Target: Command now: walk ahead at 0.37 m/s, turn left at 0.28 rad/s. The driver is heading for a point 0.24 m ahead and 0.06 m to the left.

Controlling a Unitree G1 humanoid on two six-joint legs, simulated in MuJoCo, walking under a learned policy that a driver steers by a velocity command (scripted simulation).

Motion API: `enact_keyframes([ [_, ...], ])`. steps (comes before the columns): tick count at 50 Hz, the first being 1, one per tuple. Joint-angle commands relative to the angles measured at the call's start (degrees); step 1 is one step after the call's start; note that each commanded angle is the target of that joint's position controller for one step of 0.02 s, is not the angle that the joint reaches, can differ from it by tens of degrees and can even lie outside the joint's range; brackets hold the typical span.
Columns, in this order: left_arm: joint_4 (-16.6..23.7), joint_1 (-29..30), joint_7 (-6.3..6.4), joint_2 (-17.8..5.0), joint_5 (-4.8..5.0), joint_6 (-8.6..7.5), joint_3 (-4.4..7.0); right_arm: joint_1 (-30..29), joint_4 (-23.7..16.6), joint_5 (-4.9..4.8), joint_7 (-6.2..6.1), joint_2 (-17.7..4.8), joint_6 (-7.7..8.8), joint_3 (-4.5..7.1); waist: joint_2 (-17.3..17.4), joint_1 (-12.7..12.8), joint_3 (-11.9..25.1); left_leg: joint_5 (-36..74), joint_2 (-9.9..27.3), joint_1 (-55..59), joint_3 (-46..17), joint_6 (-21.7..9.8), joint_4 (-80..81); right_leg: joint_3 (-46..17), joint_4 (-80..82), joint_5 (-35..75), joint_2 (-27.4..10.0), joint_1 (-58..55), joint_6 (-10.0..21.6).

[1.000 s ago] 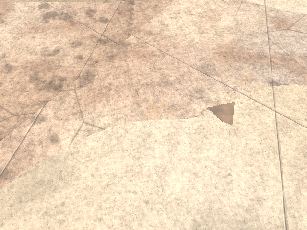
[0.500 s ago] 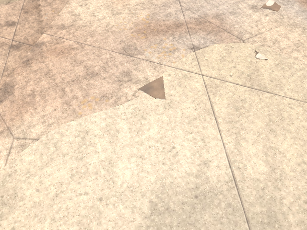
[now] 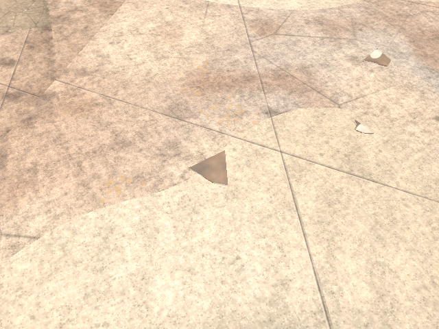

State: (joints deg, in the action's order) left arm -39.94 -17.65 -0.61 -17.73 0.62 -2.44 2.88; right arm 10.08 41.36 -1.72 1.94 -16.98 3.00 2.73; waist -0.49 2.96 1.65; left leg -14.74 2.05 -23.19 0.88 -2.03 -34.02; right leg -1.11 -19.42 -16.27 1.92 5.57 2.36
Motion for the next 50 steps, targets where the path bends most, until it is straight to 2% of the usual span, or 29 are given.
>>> enact_keyframes([
  [1,2.5,1.6,-0.15,-9.7,0.53,-0.51,2.86,-3.8,-4.8,0.39,0.28,-4.2,1.38,0.68,-3.2,-1.4,-3.9,2.9,-1.1,3.0,1.9,-1.9,5.6,-9.3,4.6,0.8,-15.1,3.4,8.4],
  [2,2.3,1.9,-0.07,-8.8,0.18,-0.42,2.40,0.4,-3.7,0.73,-0.12,-5.4,1.33,1.36,-2.6,-3.7,-1.5,4.4,-2.8,10.8,2.1,-2.5,7.5,-6.9,-0.9,11.5,-13.0,5.7,6.6],
  [3,2.7,2.8,0.13,-6.5,-0.47,-0.65,1.53,6.6,-2.8,0.84,-0.74,-8.4,1.34,2.46,0.1,-6.7,3.1,8.6,0.6,20.6,-3.1,-4.1,8.9,-2.0,-12.0,19.2,-9.2,8.9,3.2],
  [4,6.4,3.1,0.45,-3.3,-2.02,-1.55,0.26,11.3,-2.9,1.75,-1.27,-16.3,0.98,4.21,12.9,-6.6,8.5,17.1,13.4,33.8,-23.2,-11.5,10.6,5.3,-31.3,9.7,-1.0,24.3,-3.1],
  [5,5.9,3.7,0.71,-5.3,-1.92,-2.19,0.62,13.5,-2.8,1.45,-1.21,-14.4,0.64,3.86,16.0,-8.6,9.3,26.6,20.1,36.2,-34.4,-17.8,15.4,1.0,-43.6,-16.9,1.5,33.9,-5.5],
  [6,5.4,2.8,0.23,-8.3,-0.54,-2.23,1.48,11.3,-3.2,1.41,-1.32,-11.3,0.51,2.64,10.1,-7.4,6.8,30.2,19.7,33.7,-28.8,-17.2,14.3,-1.9,-49.2,-17.0,-1.9,36.0,-5.3],
  [7,4.8,3.4,-0.09,-7.9,0.03,-1.85,1.40,8.7,-3.8,1.55,-1.28,-9.0,0.41,1.99,7.1,-6.3,5.1,33.5,16.6,30.6,-22.4,-15.1,13.3,-1.6,-49.8,-14.4,-3.7,35.9,-4.9],
  [8,4.8,4.1,-0.14,-7.2,-0.41,-1.38,1.29,6.1,-4.0,1.31,-1.15,-7.8,0.21,1.57,4.3,-5.2,2.9,35.1,14.3,27.0,-18.2,-13.2,14.0,-1.2,-46.4,-11.4,-5.2,35.8,-4.9],
  [9,4.4,4.4,0.01,-6.7,-0.76,-0.77,1.40,3.8,-4.4,1.13,-1.33,-6.8,0.10,1.09,4.3,-4.1,1.7,36.0,12.6,23.7,-15.2,-11.7,15.4,-1.4,-42.9,-8.0,-6.5,33.3,-5.1],
  [12,2.7,2.0,0.36,-3.7,-0.96,0.36,0.70,0.3,-3.9,2.37,-2.03,-6.8,-0.14,0.79,6.3,-1.5,1.9,44.2,8.9,16.6,-8.5,-11.2,17.0,0.3,-35.8,-0.1,-5.3,24.6,-6.7],
  [14,2.6,3.7,0.79,-2.4,-1.15,0.54,0.17,-0.6,-3.1,2.27,-2.48,-6.9,-0.44,0.76,6.5,-1.8,1.9,46.2,7.2,15.4,-5.5,-10.1,16.5,0.7,-27.9,4.2,-4.8,21.2,-6.8],
  [16,3.2,6.5,0.94,-2.2,-1.09,0.60,0.01,1.1,-1.7,1.99,-2.75,-7.5,-0.92,0.91,6.5,-3.3,2.4,46.7,7.5,16.6,-5.3,-9.5,15.9,0.7,-22.6,7.8,-4.4,19.5,-6.6],
  [19,3.8,9.0,0.93,-3.0,-0.74,0.64,0.36,2.2,0.0,1.74,-2.66,-7.5,-1.63,0.87,6.0,-4.4,1.8,44.2,8.8,18.3,-7.1,-9.6,14.5,0.0,-17.7,8.6,-4.1,18.1,-5.6],
  [21,4.1,9.9,0.84,-3.2,-0.92,0.56,0.60,1.5,0.7,1.37,-2.54,-7.0,-1.99,0.70,6.0,-4.1,0.9,41.3,9.3,18.6,-8.7,-9.4,12.7,0.0,-14.1,7.6,-3.8,16.6,-4.1],
  [22,3.9,9.2,0.78,-3.0,-1.10,0.44,0.70,0.6,1.0,1.01,-2.54,-6.5,-2.10,0.50,5.4,-3.1,0.7,38.7,8.7,18.1,-8.9,-8.5,11.1,0.4,-10.0,10.1,-3.4,14.0,-3.0],
  [23,3.7,8.3,0.85,-3.4,-1.57,0.20,0.84,1.1,1.6,0.84,-2.48,-5.9,-2.03,0.28,3.7,-2.0,0.9,35.0,7.2,16.7,-8.9,-6.6,9.4,-0.1,-3.9,19.3,-3.6,8.9,-1.7],
  [24,3.7,7.2,1.39,-6.1,-1.97,-0.01,1.45,3.0,1.8,2.00,-2.42,-5.0,-1.46,-0.01,0.5,-2.6,3.3,29.1,4.2,14.6,-7.8,-3.8,6.9,-4.3,-4.3,38.1,-7.5,1.7,-0.1],
  [25,3.8,7.6,1.78,-8.4,-2.11,0.21,1.83,9.4,2.7,3.24,-2.18,-4.3,-0.80,-0.16,-4.8,-6.5,7.2,16.7,0.8,9.5,-6.5,-0.8,6.3,-8.6,-9.7,50.2,-12.2,-6.7,4.8],
  [26,3.6,7.8,1.74,-4.0,-1.61,0.79,1.06,9.7,3.9,3.23,-2.24,-3.6,-0.90,-0.59,-6.0,-4.9,9.3,7.6,0.3,8.8,-5.9,1.3,6.8,-9.6,-11.6,48.7,-13.2,-8.5,8.0],
  [27,3.6,9.4,1.48,-2.2,-0.86,1.27,0.66,7.1,3.6,2.86,-2.16,-4.3,-1.51,-0.58,-5.8,-4.2,7.5,5.7,-0.1,8.5,-5.7,2.1,8.4,-9.2,-11.6,43.1,-11.8,-6.8,7.7],
  [29,3.8,11.0,0.91,-2.7,-0.92,1.48,0.82,4.9,3.7,2.02,-2.54,-5.7,-2.80,-0.13,-2.5,-3.2,4.2,10.0,-0.6,8.6,-5.2,1.4,8.4,-6.7,-11.7,35.6,-8.5,-2.8,5.2],
  [30,3.5,11.0,0.64,-3.3,-1.00,1.11,0.99,5.0,3.8,1.98,-2.65,-5.9,-3.53,-0.01,-1.8,-3.4,3.9,11.7,-0.6,10.1,-5.3,1.2,8.6,-6.0,-11.6,35.1,-7.9,-1.3,4.6],
  [33,2.6,11.9,0.24,-2.8,-0.97,0.40,0.91,5.5,4.5,2.10,-3.12,-5.6,-4.59,0.03,-1.8,-3.8,4.3,15.4,0.0,13.3,-5.8,0.7,8.5,-5.0,-11.9,35.4,-7.3,0.3,3.7],
  [36,1.5,12.6,0.29,-2.8,-1.01,0.44,0.96,5.4,5.4,2.06,-3.32,-5.2,-4.95,0.08,-0.8,-3.8,4.1,15.4,0.2,14.1,-5.8,0.7,8.6,-4.7,-11.6,33.5,-6.9,0.4,3.6],
  [42,-1.0,14.1,0.81,-2.7,-0.92,1.11,1.11,5.7,7.6,2.12,-3.63,-4.6,-5.08,0.09,0.5,-3.8,1.2,9.8,0.1,12.7,-5.5,0.6,10.4,-4.3,-10.1,25.8,-6.1,1.2,2.9],
  [50,-5.5,14.6,1.88,-2.4,-0.81,1.92,1.35,6.9,11.3,2.22,-4.09,-3.8,-3.93,-0.14,0.5,-3.4,-1.9,2.2,0.0,9.7,-5.2,0.6,12.5,-4.0,-8.0,16.8,-5.1,1.2,1.8],
])
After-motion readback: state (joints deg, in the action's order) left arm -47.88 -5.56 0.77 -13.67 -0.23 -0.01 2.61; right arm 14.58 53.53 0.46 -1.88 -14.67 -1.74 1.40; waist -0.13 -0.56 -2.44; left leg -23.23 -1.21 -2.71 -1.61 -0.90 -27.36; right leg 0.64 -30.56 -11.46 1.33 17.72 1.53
